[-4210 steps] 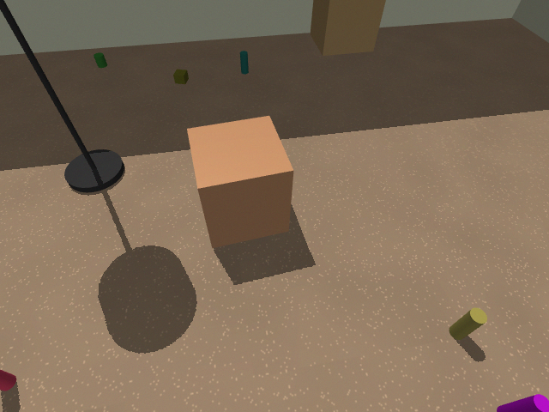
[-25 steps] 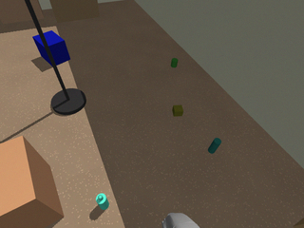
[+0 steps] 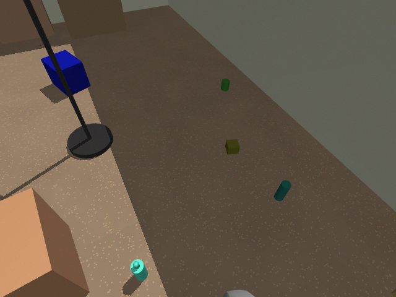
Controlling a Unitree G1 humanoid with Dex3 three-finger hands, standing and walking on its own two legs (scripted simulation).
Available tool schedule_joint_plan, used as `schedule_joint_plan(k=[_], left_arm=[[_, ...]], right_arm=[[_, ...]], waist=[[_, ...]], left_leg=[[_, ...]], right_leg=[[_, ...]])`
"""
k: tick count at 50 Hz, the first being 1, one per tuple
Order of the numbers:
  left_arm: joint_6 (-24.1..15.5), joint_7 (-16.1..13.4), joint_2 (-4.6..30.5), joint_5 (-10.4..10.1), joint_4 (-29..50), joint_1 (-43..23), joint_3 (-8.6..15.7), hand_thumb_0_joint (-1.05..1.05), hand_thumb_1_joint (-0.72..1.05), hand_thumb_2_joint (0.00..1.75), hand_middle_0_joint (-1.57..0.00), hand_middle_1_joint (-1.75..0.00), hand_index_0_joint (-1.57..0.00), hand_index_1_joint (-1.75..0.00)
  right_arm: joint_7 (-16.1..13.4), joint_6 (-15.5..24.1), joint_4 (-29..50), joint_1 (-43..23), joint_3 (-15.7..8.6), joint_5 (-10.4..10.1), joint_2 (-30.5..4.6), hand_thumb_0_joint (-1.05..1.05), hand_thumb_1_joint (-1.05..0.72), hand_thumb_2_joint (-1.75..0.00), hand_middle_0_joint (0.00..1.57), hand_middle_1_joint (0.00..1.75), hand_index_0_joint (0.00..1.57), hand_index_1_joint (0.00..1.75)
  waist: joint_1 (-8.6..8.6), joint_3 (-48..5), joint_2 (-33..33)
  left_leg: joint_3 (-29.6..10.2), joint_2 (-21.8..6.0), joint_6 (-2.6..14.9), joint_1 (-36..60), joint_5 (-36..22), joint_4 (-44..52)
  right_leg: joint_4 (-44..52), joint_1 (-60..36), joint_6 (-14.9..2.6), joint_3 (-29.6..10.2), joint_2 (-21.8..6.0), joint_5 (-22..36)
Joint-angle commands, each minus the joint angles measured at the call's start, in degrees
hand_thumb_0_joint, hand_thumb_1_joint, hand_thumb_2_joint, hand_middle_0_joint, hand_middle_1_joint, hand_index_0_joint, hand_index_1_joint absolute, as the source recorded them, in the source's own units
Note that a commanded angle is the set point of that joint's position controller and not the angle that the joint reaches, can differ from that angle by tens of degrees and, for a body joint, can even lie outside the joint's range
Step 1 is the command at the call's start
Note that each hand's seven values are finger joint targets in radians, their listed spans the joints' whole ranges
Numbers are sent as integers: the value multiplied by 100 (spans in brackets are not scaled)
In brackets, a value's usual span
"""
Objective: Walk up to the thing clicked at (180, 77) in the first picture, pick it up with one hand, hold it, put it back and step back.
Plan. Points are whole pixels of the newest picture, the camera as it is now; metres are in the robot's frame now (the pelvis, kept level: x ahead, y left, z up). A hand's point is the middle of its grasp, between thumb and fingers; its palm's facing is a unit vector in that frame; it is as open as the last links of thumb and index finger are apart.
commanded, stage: step back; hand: right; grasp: from above
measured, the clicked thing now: (232, 146) +1.07 -0.27 -0.73
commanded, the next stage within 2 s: stand in 0.44 s
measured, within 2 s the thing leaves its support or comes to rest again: neither
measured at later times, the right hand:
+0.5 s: hand out of the picture +0.12 -0.28 -0.15, palm faces +0.00 +0.93 -0.36, open 7.3 cm
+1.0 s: hand out of the picture +0.11 -0.27 -0.14, palm faces -0.05 +0.94 -0.34, open 7.3 cm
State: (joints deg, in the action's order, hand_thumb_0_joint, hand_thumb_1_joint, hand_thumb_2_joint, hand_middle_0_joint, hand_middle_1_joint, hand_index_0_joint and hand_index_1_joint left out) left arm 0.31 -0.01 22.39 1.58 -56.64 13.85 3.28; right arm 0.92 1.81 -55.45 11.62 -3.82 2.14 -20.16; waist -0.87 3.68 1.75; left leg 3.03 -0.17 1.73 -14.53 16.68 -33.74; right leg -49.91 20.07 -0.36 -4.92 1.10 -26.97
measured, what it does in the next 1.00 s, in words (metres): steps on the spot: right foot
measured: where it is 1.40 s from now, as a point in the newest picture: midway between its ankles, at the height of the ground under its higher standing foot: outside the picture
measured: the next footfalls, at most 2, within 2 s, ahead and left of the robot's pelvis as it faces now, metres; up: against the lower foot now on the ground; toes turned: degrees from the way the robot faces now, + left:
right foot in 0.18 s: +0.11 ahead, -0.14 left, +0.00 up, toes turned -2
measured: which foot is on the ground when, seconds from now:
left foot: down 0.00-1.00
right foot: up 0.00-0.16, down 0.18-1.00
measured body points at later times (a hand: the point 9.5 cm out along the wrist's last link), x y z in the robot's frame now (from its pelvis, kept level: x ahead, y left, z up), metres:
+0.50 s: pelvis +0.04 -0.02 +0.01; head +0.06 -0.03 +0.46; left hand +0.17 +0.26 -0.12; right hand +0.12 -0.33 -0.12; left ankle +0.02 +0.11 -0.73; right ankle +0.07 -0.14 -0.73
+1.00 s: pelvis +0.03 -0.02 +0.02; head +0.04 -0.02 +0.47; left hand +0.10 +0.28 -0.11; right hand +0.11 -0.32 -0.11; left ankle +0.02 +0.11 -0.73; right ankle +0.07 -0.14 -0.73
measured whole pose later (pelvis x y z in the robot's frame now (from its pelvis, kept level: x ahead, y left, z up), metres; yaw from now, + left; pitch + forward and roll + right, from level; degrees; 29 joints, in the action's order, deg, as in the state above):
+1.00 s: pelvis +0.03 -0.02 +0.02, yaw +1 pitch -3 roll +0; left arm -0.6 0.9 19.7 0.7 -67.0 5.3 0.8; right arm 0.5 0.8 -65.4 5.8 0.3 0.7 -20.1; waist 0.4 3.4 -0.2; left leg 1.0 -1.6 -1.2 -4.6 11.3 -18.5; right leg -18.2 8.8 0.2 2.4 -1.1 -6.8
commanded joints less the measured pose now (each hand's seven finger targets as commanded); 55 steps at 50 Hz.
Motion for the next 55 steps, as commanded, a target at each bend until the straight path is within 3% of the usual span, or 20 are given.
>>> schedule_joint_plan(k=[1, 4, 6, 7, 8, 9, 10, 11, 12, 14, 16, 18, 21, 22, 27, 30, 35, 42, 46, 55], left_arm=[[-207, -40, 970, -27, 238, 100, 202, 0, 90, 90, -20, -30, -20, -30], [-185, -31, 824, -8, 211, -19, 154, 0, 90, 90, -20, -30, -20, -30], [-216, -48, 772, -9, 150, -77, 156, 0, 90, 90, -20, -30, -20, -30], [-225, -64, 771, -7, 97, -77, 167, 0, 90, 90, -20, -30, -20, -30], [-241, -85, 881, 8, 86, -165, 201, 0, 90, 90, -20, -30, -20, -30], [-267, -114, 1138, 38, 120, -207, 247, 0, 90, 90, -20, -30, -20, -30], [-263, -108, 1387, -26, 225, -569, 247, 0, 90, 90, -20, -30, -20, -30], [-241, -102, 1449, -62, 221, -779, 249, 0, 90, 90, -20, -30, -20, -30], [-227, -99, 1379, -49, 167, -905, 214, 0, 90, 90, -20, -30, -20, -30], [-189, -99, 1227, -37, 141, -1137, 141, 0, 90, 90, -20, -30, -20, -30], [-172, -88, 1040, -70, 52, -1283, 95, 0, 90, 90, -20, -30, -20, -30], [-174, -73, 982, -84, -66, -1222, 61, 0, 90, 90, -20, -30, -20, -30], [-168, -55, 969, -84, -208, -1400, 55, 0, 90, 90, -20, -30, -20, -30], [-202, -10, 968, -137, -225, -1249, -14, 0, 90, 90, -20, -30, -20, -30], [-252, 7, 926, -126, -358, -1392, -35, 0, 90, 90, -20, -30, -20, -30], [-273, 9, 935, -126, -403, -1479, -36, 0, 90, 90, -20, -30, -20, -30], [-266, 26, 881, -119, -482, -1519, -47, 0, 90, 90, -20, -30, -20, -30], [-275, 23, 909, -109, -550, -1428, -50, 0, 90, 90, -20, -30, -20, -30], [-250, 28, 910, -102, -610, -1296, -65, 0, 90, 90, -20, -30, -20, -30], [-241, 23, 973, -113, -653, -1173, -73, 0, 90, 90, -20, -30, -20, -30]], right_arm=[[-149, 243, 432, -351, -342, -60, -1611, 0, -90, -90, 20, 30, 20, 30], [-157, 210, 420, -437, -295, -90, -1571, 0, -90, -90, 20, 30, 20, 30], [-176, 132, 432, -554, -245, -141, -1558, 0, -90, -90, 20, 30, 20, 30], [-181, 87, 422, -537, -201, -175, -1525, 0, -90, -90, 20, 30, 20, 30], [-190, 56, 429, -456, -143, -180, -1392, 0, -90, -90, 20, 30, 20, 30], [-187, 31, 465, -379, -92, -209, -1249, 0, -90, -90, 20, 30, 20, 30], [-188, -31, 392, -314, -93, -294, -1222, 0, -90, -90, 20, 30, 20, 30], [-217, -72, 253, -353, -98, -268, -1234, 0, -90, -90, 20, 30, 20, 30], [-215, -62, 214, -422, -58, -231, -1196, 0, -90, -90, 20, 30, 20, 30], [-209, -19, 42, -299, -61, -184, -1256, 0, -90, -90, 20, 30, 20, 30], [-189, 30, -83, -347, -74, -170, -1411, 0, -90, -90, 20, 30, 20, 30], [-191, 64, -109, -552, -82, -180, -1460, 0, -90, -90, 20, 30, 20, 30], [-197, 63, -205, -708, -44, -170, -1382, 0, -90, -90, 20, 30, 20, 30], [-149, 48, -361, -589, 135, -211, -1106, 0, -90, -90, 20, 30, 20, 30], [-138, 72, -472, -844, 135, -191, -1253, 0, -90, -90, 20, 30, 20, 30], [-130, 72, -541, -889, 151, -193, -1216, 0, -90, -90, 20, 30, 20, 30], [-109, 55, -637, -877, 162, -169, -1216, 0, -90, -90, 20, 30, 20, 30], [-119, 69, -632, -907, 161, -152, -1233, 0, -90, -90, 20, 30, 20, 30], [-116, 54, -641, -856, 164, -158, -1249, 0, -90, -90, 20, 30, 20, 30], [-102, 41, -628, -751, 185, -171, -1229, 0, -90, -90, 20, 30, 20, 30]], waist=[[13, -70, -865], [-9, -247, -1107], [103, -435, -1044], [131, -473, -886], [97, -573, -621], [41, -832, -116], [-53, -960, 219], [-53, -813, 378], [-71, -784, 341], [-124, -726, 457], [-65, -662, 186], [39, -768, 28], [45, -762, -44], [101, -855, -28], [112, -788, -203], [82, -748, -126], [65, -458, -158], [81, -634, -187], [99, -436, -158], [113, -471, -205]], left_leg=[[-1628, -1549, 818, 251, -580, 1525], [-1075, -1478, 747, 232, -2199, 1048], [-784, -1353, 631, 239, -2988, 501], [-671, -1180, 461, 130, -2886, 211], [-571, -987, 269, 50, -2696, -52], [-442, -712, 74, -100, -2057, -334], [-244, -191, -87, 63, -454, -611], [-262, -151, -42, 378, 352, -520], [-308, -158, 11, 433, 438, -265], [-438, -323, 59, 597, -199, 223], [-751, -588, 131, 462, -807, 616], [-851, -723, 149, 475, -1378, 691], [-725, -668, 76, 519, -1488, 852], [-745, -665, 0, 499, -1181, 1102], [-686, -700, -78, 758, -1540, 1415], [-675, -729, -107, 903, -1461, 1570], [-696, -715, -112, 691, -780, 1823], [-718, -778, -102, 825, -988, 1854], [-713, -750, -104, 758, -619, 1930], [-758, -752, -87, 628, -633, 1936]], right_leg=[[46, 544, 28, -183, -271, 250], [906, -21, 56, 352, -261, 432], [1814, -521, -7, 690, -160, 1166], [2207, -824, -35, 679, -127, 1851], [2295, -1103, -149, 410, -315, 2679], [2275, -1323, -370, -284, -951, 3539], [2377, -832, -906, -962, -1477, 3193], [2534, -410, -1126, -1170, -1733, 2778], [2563, -397, -1012, -1006, -1648, 2687], [2418, -262, -631, -617, -1318, 2455], [2209, -451, -302, -190, -913, 2249], [2170, -796, -225, -1, -824, 2543], [2355, -956, -253, 11, -906, 2642], [2624, -1266, -243, -153, -928, 2619], [2907, -1573, -149, -13, -934, 3119], [3092, -1552, -112, -5, -946, 3084], [3393, -1441, -52, 3, -913, 2318], [3400, -1540, -44, 57, -931, 2497], [3543, -1292, -4, 39, -873, 1940], [3500, -1419, -33, 30, -902, 1968]])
